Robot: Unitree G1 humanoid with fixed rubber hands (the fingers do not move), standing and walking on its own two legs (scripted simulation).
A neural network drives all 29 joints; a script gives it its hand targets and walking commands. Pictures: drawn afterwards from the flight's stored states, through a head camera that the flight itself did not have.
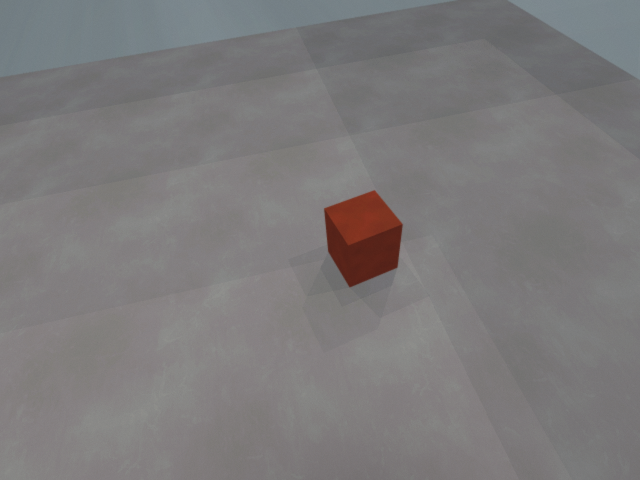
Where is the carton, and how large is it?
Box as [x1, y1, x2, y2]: [324, 190, 402, 286]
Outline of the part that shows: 374,190 324,208 328,251 349,286 397,266 402,224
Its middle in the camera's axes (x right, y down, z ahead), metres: +0.15 -0.01 +1.49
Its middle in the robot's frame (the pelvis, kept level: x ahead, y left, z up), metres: +1.05 -0.08 -0.65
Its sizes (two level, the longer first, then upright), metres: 0.210 0.200 0.250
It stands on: the floor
